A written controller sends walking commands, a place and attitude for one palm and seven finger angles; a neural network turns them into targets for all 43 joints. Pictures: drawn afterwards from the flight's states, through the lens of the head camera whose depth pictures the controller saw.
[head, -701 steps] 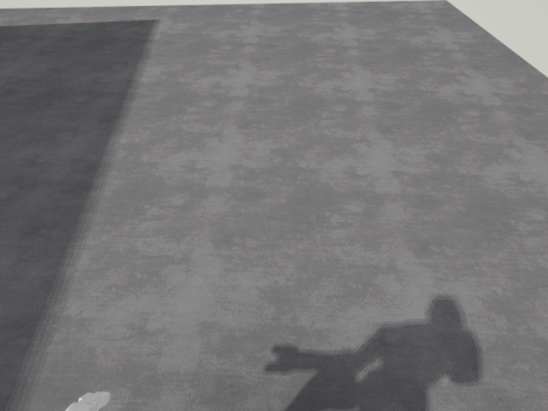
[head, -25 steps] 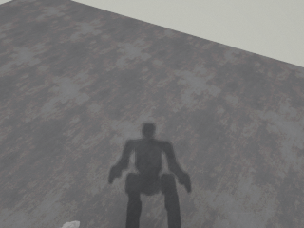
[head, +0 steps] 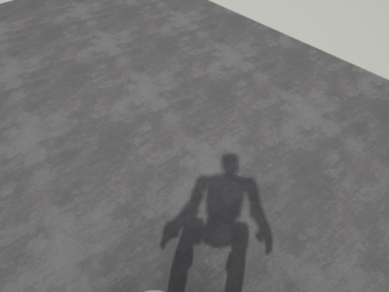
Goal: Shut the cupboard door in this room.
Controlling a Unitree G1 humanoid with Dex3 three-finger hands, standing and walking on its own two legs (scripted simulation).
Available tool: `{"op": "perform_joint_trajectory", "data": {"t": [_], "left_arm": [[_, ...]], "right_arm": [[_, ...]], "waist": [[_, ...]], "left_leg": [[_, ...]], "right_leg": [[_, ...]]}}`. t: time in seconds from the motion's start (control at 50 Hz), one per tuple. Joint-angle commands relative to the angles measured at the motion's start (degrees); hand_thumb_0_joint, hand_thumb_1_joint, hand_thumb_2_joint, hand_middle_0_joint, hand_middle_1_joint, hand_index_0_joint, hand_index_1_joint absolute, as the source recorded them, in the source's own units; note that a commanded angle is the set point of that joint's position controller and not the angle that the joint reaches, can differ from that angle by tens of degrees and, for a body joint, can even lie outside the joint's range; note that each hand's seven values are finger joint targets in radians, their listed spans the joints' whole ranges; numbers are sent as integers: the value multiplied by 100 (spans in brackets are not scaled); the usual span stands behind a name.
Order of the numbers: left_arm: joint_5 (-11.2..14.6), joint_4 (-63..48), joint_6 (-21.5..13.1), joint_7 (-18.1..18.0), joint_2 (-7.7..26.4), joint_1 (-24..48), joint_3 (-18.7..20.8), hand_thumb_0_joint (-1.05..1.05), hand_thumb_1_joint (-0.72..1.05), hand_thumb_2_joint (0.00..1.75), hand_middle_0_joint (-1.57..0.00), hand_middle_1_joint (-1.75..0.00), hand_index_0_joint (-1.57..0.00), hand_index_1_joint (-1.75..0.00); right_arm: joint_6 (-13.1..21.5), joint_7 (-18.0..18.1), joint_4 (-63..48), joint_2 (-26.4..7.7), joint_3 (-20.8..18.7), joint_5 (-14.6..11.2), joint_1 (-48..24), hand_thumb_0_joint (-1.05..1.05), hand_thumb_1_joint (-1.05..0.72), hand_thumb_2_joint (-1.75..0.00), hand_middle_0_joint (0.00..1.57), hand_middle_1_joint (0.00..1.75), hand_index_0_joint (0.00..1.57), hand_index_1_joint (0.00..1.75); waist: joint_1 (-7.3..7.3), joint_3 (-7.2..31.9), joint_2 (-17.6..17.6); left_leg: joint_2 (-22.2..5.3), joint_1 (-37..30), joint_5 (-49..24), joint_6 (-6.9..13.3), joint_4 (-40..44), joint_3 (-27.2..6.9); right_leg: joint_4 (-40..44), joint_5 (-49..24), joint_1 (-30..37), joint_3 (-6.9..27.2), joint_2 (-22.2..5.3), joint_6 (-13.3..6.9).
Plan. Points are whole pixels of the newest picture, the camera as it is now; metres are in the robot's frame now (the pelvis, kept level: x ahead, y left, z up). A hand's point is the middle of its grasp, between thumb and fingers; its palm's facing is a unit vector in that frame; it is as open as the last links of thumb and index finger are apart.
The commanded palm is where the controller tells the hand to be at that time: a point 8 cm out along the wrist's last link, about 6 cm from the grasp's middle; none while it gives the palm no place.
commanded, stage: turn or walk to find it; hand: left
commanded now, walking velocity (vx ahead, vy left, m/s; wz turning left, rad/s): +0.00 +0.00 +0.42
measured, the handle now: out of the picture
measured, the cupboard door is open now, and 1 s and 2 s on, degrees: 72 72 72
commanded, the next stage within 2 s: stand and wait in 1.92 s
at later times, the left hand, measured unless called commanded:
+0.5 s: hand out of the picture +0.04 +0.21 -0.15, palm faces +0.20 -0.94 -0.28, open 7.3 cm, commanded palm none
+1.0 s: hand out of the picture -0.12 +0.23 -0.19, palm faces +0.45 -0.86 -0.25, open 7.3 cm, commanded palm none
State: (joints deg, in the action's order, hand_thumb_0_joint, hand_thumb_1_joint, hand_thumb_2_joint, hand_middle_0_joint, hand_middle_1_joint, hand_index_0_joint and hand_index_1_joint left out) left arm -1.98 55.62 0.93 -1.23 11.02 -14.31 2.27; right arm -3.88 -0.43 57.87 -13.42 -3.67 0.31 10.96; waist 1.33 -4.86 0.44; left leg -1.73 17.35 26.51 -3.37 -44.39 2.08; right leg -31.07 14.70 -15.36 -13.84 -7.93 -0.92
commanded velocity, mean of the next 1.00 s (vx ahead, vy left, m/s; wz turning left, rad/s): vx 0.00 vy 0.00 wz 0.42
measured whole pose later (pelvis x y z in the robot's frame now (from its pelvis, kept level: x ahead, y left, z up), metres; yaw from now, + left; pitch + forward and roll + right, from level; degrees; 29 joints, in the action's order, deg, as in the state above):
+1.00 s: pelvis -0.06 +0.02 -0.01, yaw +25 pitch +0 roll +0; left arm -1.2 57.1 4.2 -1.4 14.7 -13.6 3.6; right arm -1.1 -0.1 55.7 -11.3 -2.8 0.8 9.2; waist 1.3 -5.1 3.3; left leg -0.5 14.4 19.7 1.5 -34.3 3.5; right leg -52.8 28.9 -23.4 -7.1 -7.6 3.6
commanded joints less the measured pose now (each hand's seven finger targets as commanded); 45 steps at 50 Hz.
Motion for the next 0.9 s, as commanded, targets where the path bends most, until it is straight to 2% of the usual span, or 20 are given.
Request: {"op": "perform_joint_trajectory", "data": {"t": [0.0, 0.02, 0.04, 0.06, 0.08, 0.12, 0.18, 0.32, 0.36, 0.4, 0.42, 0.44, 0.46, 0.48, 0.52, 0.56, 0.76, 0.82, 0.86, 0.88], "left_arm": [[101, -246, -30, -39, 1182, -60, 344, 0, 90, 90, -20, -30, -20, -30], [155, -361, 22, -12, 884, -149, 305, 0, 90, 90, -20, -30, -20, -30], [124, -592, 61, 22, 596, 149, 182, 0, 90, 90, -20, -30, -20, -30], [78, -631, 144, -10, 717, 535, 168, 0, 90, 90, -20, -30, -20, -30], [83, -586, 162, -2, 672, 667, 205, 0, 90, 90, -20, -30, -20, -30], [92, -368, 136, 68, 738, 390, 223, 0, 90, 90, -20, -30, -20, -30], [113, -298, 101, 77, 727, 279, 193, 0, 90, 90, -20, -30, -20, -30], [152, -531, 63, 25, 604, 554, 138, 0, 90, 90, -20, -30, -20, -30], [165, -531, 34, 17, 624, 413, 133, 0, 90, 90, -20, -30, -20, -30], [163, -444, -14, 5, 649, 0, 149, 0, 90, 90, -20, -30, -20, -30], [145, -398, -63, -11, 750, -166, 174, 0, 90, 90, -20, -30, -20, -30], [83, -402, -132, -46, 1082, -291, 234, 0, 90, 90, -20, -30, -20, -30], [24, -451, -154, -77, 1527, -294, 327, 0, 90, 90, -20, -30, -20, -30], [99, -517, -161, -83, 1480, -266, 353, 0, 90, 90, -20, -30, -20, -30], [101, -678, -117, -75, 1177, 375, 286, 0, 90, 90, -20, -30, -20, -30], [94, -772, -129, -78, 931, 717, 218, 0, 90, 90, -20, -30, -20, -30], [12, -390, -122, -61, 1237, -135, 320, 0, 90, 90, -20, -30, -20, -30], [17, -336, -81, -51, 1339, -113, 362, 0, 90, 90, -20, -30, -20, -30], [88, -296, -34, -37, 1252, 31, 352, 0, 90, 90, -20, -30, -20, -30], [143, -401, 16, -16, 983, -108, 326, 0, 90, 90, -20, -30, -20, -30]], "right_arm": [[289, 2, -366, -420, -61, 12, 395, 0, -90, -90, 20, 30, 20, 30], [346, 16, -402, -917, -163, 59, 468, 0, -90, -90, 20, 30, 20, 30], [307, 41, -424, -1380, -264, 83, 593, 0, -90, -90, 20, 30, 20, 30], [295, 81, -356, -1350, -255, 89, 653, 0, -90, -90, 20, 30, 20, 30], [298, 137, -374, -1226, -228, 105, 428, 0, -90, -90, 20, 30, 20, 30], [323, 162, -508, -964, -124, 91, -175, 0, -90, -90, 20, 30, 20, 30], [370, 161, -525, -934, -120, 64, -90, 0, -90, -90, 20, 30, 20, 30], [304, 138, -549, -980, -222, 107, 80, 0, -90, -90, 20, 30, 20, 30], [279, 121, -584, -988, -231, 112, 3, 0, -90, -90, 20, 30, 20, 30], [263, 111, -644, -954, -248, 91, -156, 0, -90, -90, 20, 30, 20, 30], [266, 96, -674, -846, -245, 54, -161, 0, -90, -90, 20, 30, 20, 30], [278, 62, -711, -570, -206, 9, -24, 0, -90, -90, 20, 30, 20, 30], [271, 32, -870, -268, -149, 10, -53, 0, -90, -90, 20, 30, 20, 30], [156, 63, -815, -586, -229, 75, -122, 0, -90, -90, 20, 30, 20, 30], [74, -3, -634, -557, -275, 86, -81, 0, -90, -90, 20, 30, 20, 30], [48, -61, -462, -449, -255, 98, 260, 0, -90, -90, 20, 30, 20, 30], [137, -46, -545, -281, -83, 27, -313, 0, -90, -90, 20, 30, 20, 30], [213, -14, -511, -254, -49, 0, -83, 0, -90, -90, 20, 30, 20, 30], [285, -17, -394, -353, -63, 14, 315, 0, -90, -90, 20, 30, 20, 30], [359, -8, -406, -796, -151, 48, 461, 0, -90, -90, 20, 30, 20, 30]], "waist": [[-236, 933, 540], [-300, 921, -795], [-421, 616, -1823], [-544, 492, -1443], [-455, 353, -1499], [-158, 205, -1072], [-174, 431, -791], [-294, 572, -885], [-232, 543, -983], [-13, 701, -870], [68, 742, -620], [94, 877, 267], [128, 652, 1562], [204, 619, 1568], [-97, 111, 763], [-300, 149, 683], [172, 493, 1017], [70, 750, 1158], [-197, 877, 680], [-274, 1004, -463]], "left_leg": [[-44, -1024, -1448, 185, 2181, 177], [-1090, -1660, -2044, 584, 2670, -1203], [-2119, -1497, -3330, 1197, 2867, -2310], [-2157, -936, -2941, 1400, 2898, -2263], [-1889, -807, -2776, 1384, 2878, -2161], [-1354, -766, -3028, 1235, 2713, -1481], [-1153, -1072, -3802, 1209, 2544, -1217], [-1165, -1111, -4106, 1320, 2274, -1716], [-1078, -794, -4028, 1271, 2180, -1885], [-881, -451, -3575, 1102, 1915, -1877], [-659, -45, -3009, 883, 1627, -1773], [-192, 728, -1898, 549, 903, -1319], [570, 1589, 370, 193, -318, -489], [325, 1327, 731, 225, -1331, -806], [165, 1347, 44, 231, -2434, -796], [58, 1243, -480, 125, -2630, -589], [-44, 765, 132, -23, -496, 31], [40, 233, -142, 46, 543, 282], [-4, -748, -1345, 130, 1998, 260], [-772, -1526, -2128, 421, 2523, -748]], "right_leg": [[-80, -1524, 310, 706, -1057, -145], [-1114, -77, -859, 365, -452, 251], [-2081, 2049, -1749, 429, 75, 502], [-2672, 2013, -1591, 926, 30, 466], [-3017, 1745, -1762, 1129, 63, 484], [-3228, 1040, -1703, 1192, 100, 516], [-3010, 877, -1516, 1172, 195, 590], [-1606, 1133, -955, 1151, 437, 583], [-981, 996, -497, 1090, 549, 535], [1, 215, 218, 1007, 599, 505], [716, -352, 815, 1067, 469, 475], [1202, -556, 1564, 1864, -383, 236], [1422, -1287, 1670, 3098, -1717, -391], [1670, -910, 761, 3262, -1986, -744], [1744, 58, 33, 2587, -1454, -699], [1596, -161, -8, 1762, -1068, -485], [1088, -1776, 950, 1294, -1321, -716], [647, -2193, 995, 1108, -1328, -622], [-80, -1755, 516, 694, -1108, -185], [-1037, -647, -427, 404, -626, 182]]}}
